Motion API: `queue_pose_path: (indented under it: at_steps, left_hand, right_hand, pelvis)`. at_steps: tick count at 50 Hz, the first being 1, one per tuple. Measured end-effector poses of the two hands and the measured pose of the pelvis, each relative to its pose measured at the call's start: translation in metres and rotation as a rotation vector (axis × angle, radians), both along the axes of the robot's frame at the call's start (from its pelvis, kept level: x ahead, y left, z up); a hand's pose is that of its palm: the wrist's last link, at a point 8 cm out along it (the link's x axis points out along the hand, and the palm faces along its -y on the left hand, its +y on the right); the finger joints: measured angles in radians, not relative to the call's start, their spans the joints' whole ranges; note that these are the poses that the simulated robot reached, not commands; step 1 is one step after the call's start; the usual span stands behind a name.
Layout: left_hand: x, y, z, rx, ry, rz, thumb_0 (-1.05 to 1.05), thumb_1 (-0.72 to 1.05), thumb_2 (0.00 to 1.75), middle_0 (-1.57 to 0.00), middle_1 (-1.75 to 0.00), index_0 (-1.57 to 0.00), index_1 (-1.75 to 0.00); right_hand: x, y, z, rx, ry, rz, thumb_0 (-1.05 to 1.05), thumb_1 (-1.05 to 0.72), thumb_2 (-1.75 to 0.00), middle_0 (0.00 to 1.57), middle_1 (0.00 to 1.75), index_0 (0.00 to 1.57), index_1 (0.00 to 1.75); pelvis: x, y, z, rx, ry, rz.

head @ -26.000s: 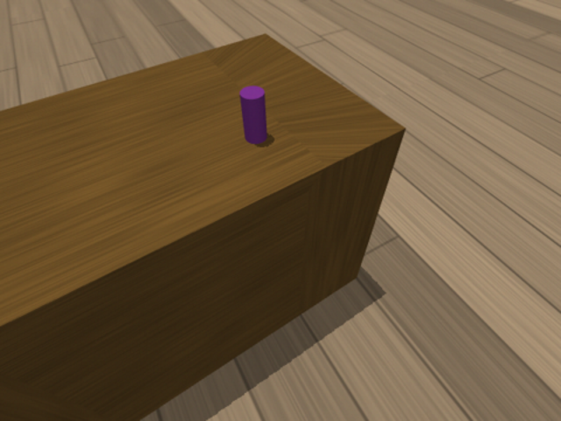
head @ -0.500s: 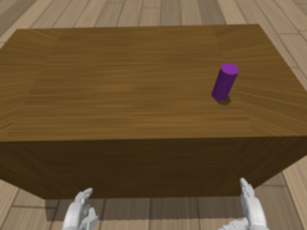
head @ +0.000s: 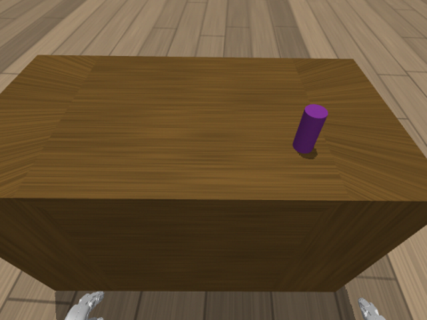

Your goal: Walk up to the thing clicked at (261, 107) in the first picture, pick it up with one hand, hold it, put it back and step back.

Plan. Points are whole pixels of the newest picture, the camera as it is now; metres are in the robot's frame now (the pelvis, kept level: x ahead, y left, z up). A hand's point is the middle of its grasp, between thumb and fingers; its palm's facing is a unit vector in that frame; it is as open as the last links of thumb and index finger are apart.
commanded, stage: home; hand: right
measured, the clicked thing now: (308, 129) +0.53 -0.21 +0.05
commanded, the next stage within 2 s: stand in 1.48 s
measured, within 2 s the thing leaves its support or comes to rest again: neither
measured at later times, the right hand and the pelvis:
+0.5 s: hand out of the picture +0.03 -0.26 -0.14, palm faces -0.06 +0.93 -0.36, open 17.5 cm; pelvis -0.02 -0.01 +0.02, yaw +0 degrees
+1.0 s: hand out of the picture +0.05 -0.26 -0.14, palm faces -0.05 +0.93 -0.36, open 17.4 cm; pelvis -0.02 +0.00 +0.02, yaw +0 degrees
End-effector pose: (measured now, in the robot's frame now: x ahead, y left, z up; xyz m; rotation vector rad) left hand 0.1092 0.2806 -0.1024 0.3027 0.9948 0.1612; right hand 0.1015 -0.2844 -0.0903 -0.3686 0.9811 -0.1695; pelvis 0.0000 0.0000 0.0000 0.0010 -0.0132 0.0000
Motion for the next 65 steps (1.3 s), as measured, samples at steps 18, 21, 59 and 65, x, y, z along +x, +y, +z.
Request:
queue_pose_path:
  at_steps: [18, 21, 59, 65]
  left_hand:
    - [-0.068, 0.007, -0.005, 0.007, 0.215, 0.044, 0.01, 0.9, 0.9, -0.2, -0.3, -0.2, -0.29]
    - [-0.072, 0.006, -0.005, 0.004, 0.222, 0.05, 0.01, 0.9, 0.9, -0.2, -0.3, -0.2, -0.29]
    - [-0.074, 0.013, -0.001, 0.013, 0.261, 0.082, 0.01, 0.9, 0.9, -0.2, -0.3, -0.2, -0.29]
    - [-0.07, 0.013, -0.001, 0.017, 0.267, 0.078, 0.01, 0.9, 0.9, -0.2, -0.3, -0.2, -0.3]
  right_hand:
    - [-0.066, -0.019, -0.008, 0.004, 0.221, -0.061, -0.01, 0.56, -0.04, 0.06, 0.05, 0.06, 0.05]
    - [-0.069, -0.017, -0.009, 0.011, 0.228, -0.059, -0.01, 0.56, -0.04, 0.06, 0.05, 0.06, 0.05]
    - [-0.057, -0.015, -0.009, 0.019, 0.247, -0.07, -0.01, 0.53, -0.06, 0.06, 0.05, 0.06, 0.05]
    - [-0.056, -0.015, -0.009, 0.021, 0.255, -0.079, -0.01, 0.52, -0.06, 0.07, 0.05, 0.06, 0.05]
  pelvis:
    - [-0.019, -0.007, 0.015, -0.004, -0.048, -0.001]
    - [-0.022, -0.007, 0.016, -0.004, -0.051, -0.001]
    - [-0.018, -0.003, 0.02, -0.003, -0.039, 0.001]
    - [-0.015, -0.003, 0.02, -0.004, -0.036, 0.001]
